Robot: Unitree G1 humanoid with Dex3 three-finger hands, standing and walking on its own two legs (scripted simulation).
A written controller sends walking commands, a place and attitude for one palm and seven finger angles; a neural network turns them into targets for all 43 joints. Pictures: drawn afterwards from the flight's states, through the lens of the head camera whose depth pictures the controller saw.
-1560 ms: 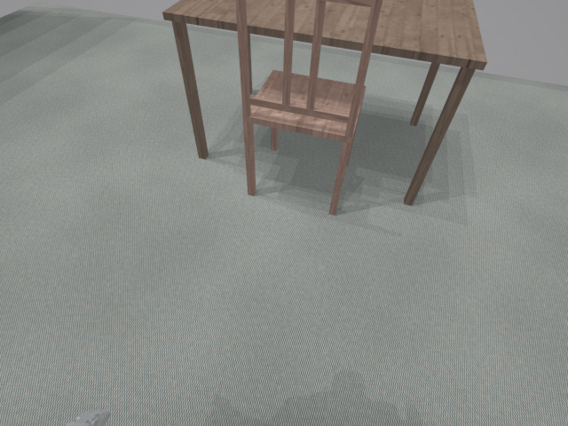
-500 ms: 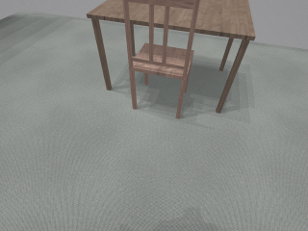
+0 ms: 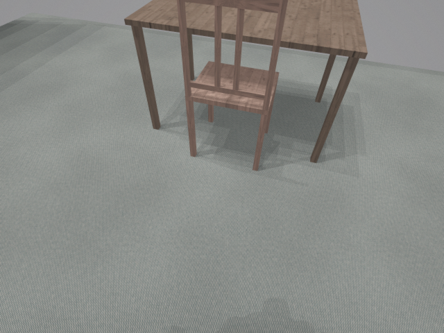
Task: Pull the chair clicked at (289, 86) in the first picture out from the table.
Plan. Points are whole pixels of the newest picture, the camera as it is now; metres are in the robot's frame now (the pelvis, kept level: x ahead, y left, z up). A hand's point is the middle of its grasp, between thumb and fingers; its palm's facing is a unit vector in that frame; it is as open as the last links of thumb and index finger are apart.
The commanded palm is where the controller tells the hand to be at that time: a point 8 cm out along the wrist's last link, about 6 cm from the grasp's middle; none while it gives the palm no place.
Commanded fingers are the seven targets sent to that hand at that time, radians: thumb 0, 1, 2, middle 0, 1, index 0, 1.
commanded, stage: walk to a spot facing it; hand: left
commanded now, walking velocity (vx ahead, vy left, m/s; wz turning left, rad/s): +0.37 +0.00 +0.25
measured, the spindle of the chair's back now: (217, 50) +1.24 +0.08 -0.06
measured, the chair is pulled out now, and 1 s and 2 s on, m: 0.00 0.00 0.00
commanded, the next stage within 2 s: turn to face it in 1.02 s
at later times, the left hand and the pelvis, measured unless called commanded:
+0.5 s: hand out of the picture +0.10 +0.21 -0.19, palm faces +0.07 -0.99 -0.13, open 7.4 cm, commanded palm none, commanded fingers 0.00 0.90 0.90 -0.20 -0.30 -0.20 -0.30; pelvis +0.11 +0.04 -0.01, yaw +3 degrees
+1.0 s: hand (148, 247) +0.35 +0.21 -0.18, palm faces +0.19 -0.96 -0.20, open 7.1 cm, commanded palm none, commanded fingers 0.00 0.90 0.90 -0.20 -0.30 -0.20 -0.30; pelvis +0.34 +0.02 -0.01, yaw +10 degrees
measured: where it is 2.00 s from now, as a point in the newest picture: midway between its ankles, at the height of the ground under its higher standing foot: (206, 267)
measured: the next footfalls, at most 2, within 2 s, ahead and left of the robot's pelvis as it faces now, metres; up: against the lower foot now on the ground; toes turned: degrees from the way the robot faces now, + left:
right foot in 0.72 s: +0.39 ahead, -0.09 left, +0.00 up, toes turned -3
left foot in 1.14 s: +0.50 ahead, +0.19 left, +0.00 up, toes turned +20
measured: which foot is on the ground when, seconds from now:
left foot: down 0.00-0.74, up 0.76-1.00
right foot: down 0.00-0.30, up 0.32-0.70, down 0.72-1.00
